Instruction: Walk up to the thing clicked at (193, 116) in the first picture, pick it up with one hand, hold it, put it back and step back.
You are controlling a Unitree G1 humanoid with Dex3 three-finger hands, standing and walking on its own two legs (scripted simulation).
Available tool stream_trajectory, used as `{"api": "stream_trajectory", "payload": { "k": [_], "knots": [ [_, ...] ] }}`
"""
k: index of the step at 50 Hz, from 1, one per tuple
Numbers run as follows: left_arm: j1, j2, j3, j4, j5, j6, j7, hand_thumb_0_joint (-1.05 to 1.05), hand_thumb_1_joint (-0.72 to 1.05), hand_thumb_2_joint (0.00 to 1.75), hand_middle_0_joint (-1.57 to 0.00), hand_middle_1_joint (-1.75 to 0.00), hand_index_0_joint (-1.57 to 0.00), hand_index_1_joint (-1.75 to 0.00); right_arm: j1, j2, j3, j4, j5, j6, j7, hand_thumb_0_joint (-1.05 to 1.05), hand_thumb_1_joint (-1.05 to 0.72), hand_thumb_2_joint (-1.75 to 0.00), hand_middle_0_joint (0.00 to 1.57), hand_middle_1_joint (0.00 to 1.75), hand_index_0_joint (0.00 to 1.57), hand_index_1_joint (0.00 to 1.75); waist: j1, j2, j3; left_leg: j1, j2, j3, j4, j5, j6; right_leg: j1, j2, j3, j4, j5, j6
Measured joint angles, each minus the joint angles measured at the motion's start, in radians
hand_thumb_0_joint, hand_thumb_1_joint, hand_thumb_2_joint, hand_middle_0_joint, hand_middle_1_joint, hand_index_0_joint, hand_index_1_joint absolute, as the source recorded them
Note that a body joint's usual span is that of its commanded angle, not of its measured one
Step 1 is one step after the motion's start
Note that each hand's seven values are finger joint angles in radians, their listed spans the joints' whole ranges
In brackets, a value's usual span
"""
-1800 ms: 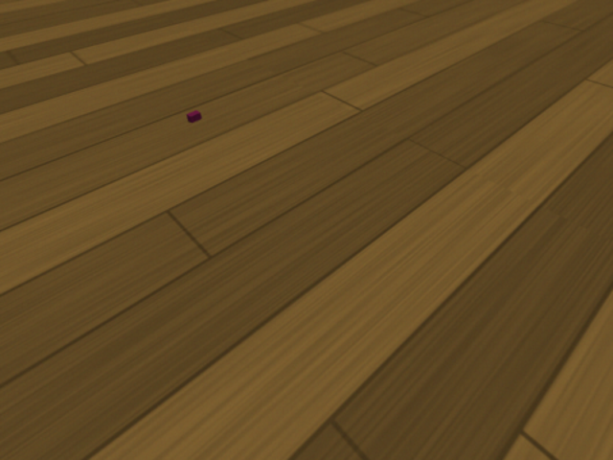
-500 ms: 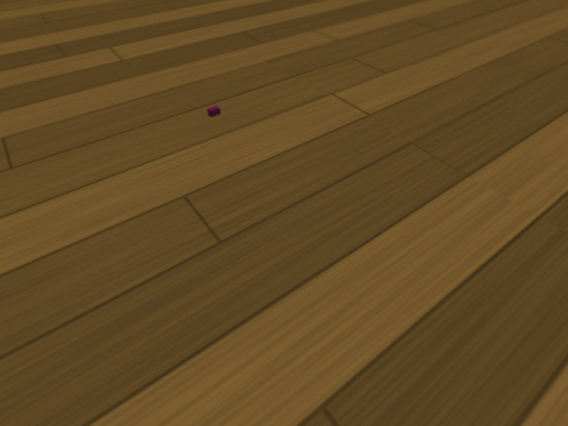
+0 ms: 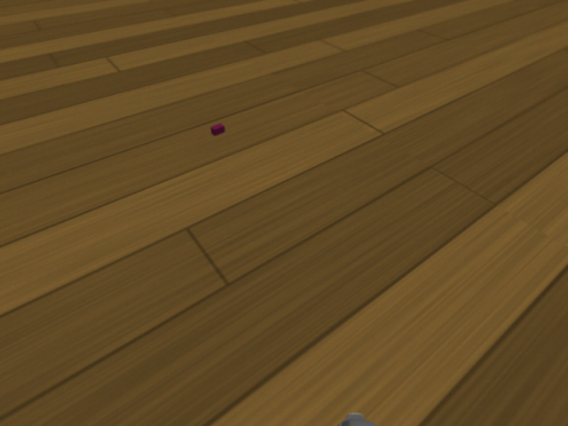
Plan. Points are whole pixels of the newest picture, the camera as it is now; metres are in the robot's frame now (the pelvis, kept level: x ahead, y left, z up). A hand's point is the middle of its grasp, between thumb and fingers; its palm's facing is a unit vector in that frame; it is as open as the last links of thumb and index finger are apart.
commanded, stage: walk up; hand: left
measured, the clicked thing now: (217, 129) +2.09 +0.36 -0.75
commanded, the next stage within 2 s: none
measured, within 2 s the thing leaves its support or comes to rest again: neither
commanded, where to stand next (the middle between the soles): +1.79 +0.05 m, yaw +4 degrees
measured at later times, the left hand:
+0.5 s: hand (140, 356) +0.32 +0.27 -0.15, palm faces +0.10 -0.93 -0.35, open 7.4 cm
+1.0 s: hand (176, 190) +0.75 +0.27 -0.14, palm faces -0.02 -0.93 -0.36, open 7.4 cm
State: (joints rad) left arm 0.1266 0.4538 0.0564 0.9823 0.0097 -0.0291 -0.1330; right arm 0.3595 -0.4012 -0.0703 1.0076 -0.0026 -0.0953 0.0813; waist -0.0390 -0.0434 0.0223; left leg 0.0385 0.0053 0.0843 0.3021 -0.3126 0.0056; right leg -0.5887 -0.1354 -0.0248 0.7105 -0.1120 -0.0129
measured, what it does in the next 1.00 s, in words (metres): walks ahead: right foot, then left foot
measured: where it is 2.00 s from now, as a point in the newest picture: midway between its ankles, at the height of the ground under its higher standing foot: (278, 233)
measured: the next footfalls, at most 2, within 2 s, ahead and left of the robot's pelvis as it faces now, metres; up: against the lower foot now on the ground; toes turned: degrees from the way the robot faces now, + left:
right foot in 0.12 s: +0.28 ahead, -0.16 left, +0.00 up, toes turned -5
left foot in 0.56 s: +0.56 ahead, +0.12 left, +0.00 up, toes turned +11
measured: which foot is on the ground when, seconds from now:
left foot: down 0.00-0.14, up 0.16-0.54, down 0.56-1.00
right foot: up 0.00-0.10, down 0.12-0.58, up 0.60-1.00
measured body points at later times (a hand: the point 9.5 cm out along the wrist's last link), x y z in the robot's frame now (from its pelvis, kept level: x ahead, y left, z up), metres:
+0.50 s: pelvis +0.33 -0.02 -0.01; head +0.35 -0.01 +0.44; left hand +0.31 +0.31 -0.12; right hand +0.52 -0.33 -0.09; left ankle +0.50 +0.12 -0.71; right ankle +0.24 -0.16 -0.74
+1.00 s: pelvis +0.65 -0.01 -0.01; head +0.67 -0.01 +0.44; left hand +0.75 +0.32 -0.11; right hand +0.68 -0.34 -0.12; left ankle +0.52 +0.11 -0.74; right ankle +0.82 -0.14 -0.72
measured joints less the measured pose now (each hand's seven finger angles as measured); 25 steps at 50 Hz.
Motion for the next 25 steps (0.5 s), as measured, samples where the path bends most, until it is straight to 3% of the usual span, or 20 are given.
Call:
{"api": "stream_trajectory", "payload": {
  "k": [5,6,8,10,12,15,19,25],
  "knots": [
    [-0.032,-0.005,0.009,-0.014,-0.003,-0.007,0.006,0.01,0.9,0.89,-0.2,-0.3,-0.21,-0.3,0.035,-0.007,-0.003,-0.007,-0.008,0.003,-0.011,0.01,-0.89,-0.89,0.21,0.3,0.2,0.3,-0.008,0.044,-0.006,0.087,0.042,-0.028,0.023,-0.121,-0.041,0.077,0.026,-0.041,-0.15,0.026,-0.029],
    [-0.036,-0.004,0.014,-0.02,-0.004,-0.016,0.011,0.01,0.9,0.89,-0.2,-0.3,-0.21,-0.3,0.039,-0.009,-0.003,-0.009,-0.011,0.007,-0.015,0.01,-0.89,-0.89,0.21,0.3,0.21,0.3,-0.005,0.051,-0.006,0.078,0.057,-0.032,0.095,-0.17,-0.039,0.109,0.041,-0.053,-0.169,0.031,-0.034],
    [-0.048,-0.026,0.029,-0.032,0.0,-0.038,0.03,0.01,0.9,0.89,-0.2,-0.3,-0.21,-0.3,0.01,-0.017,-0.004,-0.007,-0.009,0.022,-0.027,0.01,-0.9,-0.89,0.21,0.3,0.2,0.3,0.008,0.09,0.018,-0.028,0.097,-0.068,0.409,-0.206,0.0,0.114,0.071,-0.08,-0.08,-0.019,-0.016],
    [-0.042,-0.052,0.022,-0.053,-0.006,-0.053,0.041,0.0,0.9,0.89,-0.2,-0.3,-0.2,-0.3,-0.026,-0.021,0.001,-0.011,-0.003,0.026,-0.035,0.01,-0.9,-0.89,0.21,0.3,0.2,0.3,0.018,0.1,0.034,-0.185,0.061,-0.12,0.719,-0.159,0.027,0.151,0.066,-0.098,-0.054,-0.082,-0.013],
    [-0.017,-0.077,0.008,-0.063,-0.01,-0.063,0.049,0.0,0.9,0.89,-0.2,-0.3,-0.21,-0.3,-0.066,-0.033,0.005,-0.017,0.003,0.021,-0.032,0.02,-0.9,-0.89,0.21,0.3,0.2,0.3,0.033,0.116,0.043,-0.318,0.05,-0.121,0.844,-0.066,0.043,0.227,0.072,-0.117,-0.106,-0.099,-0.013],
    [0.039,-0.085,-0.004,-0.057,-0.011,-0.068,0.056,0.0,0.9,0.89,-0.21,-0.3,-0.21,-0.3,-0.123,-0.042,0.004,-0.049,0.0,0.017,-0.017,0.01,-0.9,-0.89,0.21,0.3,0.2,0.3,0.055,0.124,0.038,-0.47,0.069,-0.101,0.783,0.016,0.036,0.335,0.092,-0.133,-0.207,-0.105,-0.011],
    [0.117,-0.062,-0.003,-0.04,-0.005,-0.07,0.059,0.0,0.9,0.89,-0.21,-0.3,-0.21,-0.3,-0.182,-0.046,-0.006,-0.088,-0.01,0.023,0.012,0.01,-0.9,-0.89,0.2,0.3,0.2,0.3,0.079,0.105,0.027,-0.6,0.102,-0.077,0.592,0.082,0.002,0.451,0.111,-0.143,-0.306,-0.133,-0.015],
    [0.193,-0.006,0.011,-0.02,0.007,-0.063,0.053,0.01,0.9,0.89,-0.21,-0.3,-0.21,-0.3,-0.24,-0.048,-0.013,-0.105,-0.011,0.034,0.037,0.01,-0.9,-0.89,0.2,0.3,0.2,0.3,0.116,0.062,0.022,-0.597,0.105,-0.04,0.283,0.249,-0.001,0.603,0.117,-0.149,-0.369,-0.228,0.023]
  ]
}}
